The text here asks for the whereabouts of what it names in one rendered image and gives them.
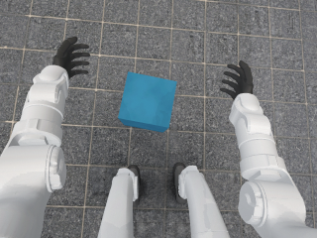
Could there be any carton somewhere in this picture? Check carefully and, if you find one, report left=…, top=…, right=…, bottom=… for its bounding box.
left=118, top=71, right=177, bottom=133

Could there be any left robot shin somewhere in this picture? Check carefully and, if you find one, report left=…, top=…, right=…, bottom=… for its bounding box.
left=112, top=168, right=137, bottom=200

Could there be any robot left forearm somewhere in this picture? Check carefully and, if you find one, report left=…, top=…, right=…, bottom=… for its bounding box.
left=0, top=64, right=69, bottom=161

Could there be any right robot upper arm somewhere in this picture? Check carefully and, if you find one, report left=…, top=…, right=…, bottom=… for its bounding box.
left=238, top=179, right=317, bottom=238

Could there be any left robot upper arm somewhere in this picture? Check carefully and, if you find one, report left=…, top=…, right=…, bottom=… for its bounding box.
left=0, top=144, right=67, bottom=238

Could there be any robot right forearm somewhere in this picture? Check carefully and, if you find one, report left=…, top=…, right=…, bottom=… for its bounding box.
left=229, top=93, right=306, bottom=221

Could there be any left robot hand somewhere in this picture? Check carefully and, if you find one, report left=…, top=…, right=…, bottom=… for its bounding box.
left=53, top=36, right=90, bottom=80

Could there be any right robot thigh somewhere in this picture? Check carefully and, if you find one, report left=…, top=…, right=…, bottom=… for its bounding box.
left=178, top=171, right=230, bottom=238

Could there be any right robot hand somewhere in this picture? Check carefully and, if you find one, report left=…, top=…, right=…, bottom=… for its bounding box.
left=220, top=60, right=254, bottom=100

